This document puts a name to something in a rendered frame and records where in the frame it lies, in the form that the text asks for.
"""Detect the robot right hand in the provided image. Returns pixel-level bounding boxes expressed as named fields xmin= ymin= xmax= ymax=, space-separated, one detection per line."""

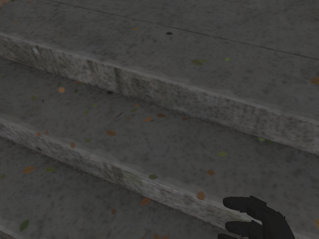
xmin=218 ymin=196 xmax=295 ymax=239

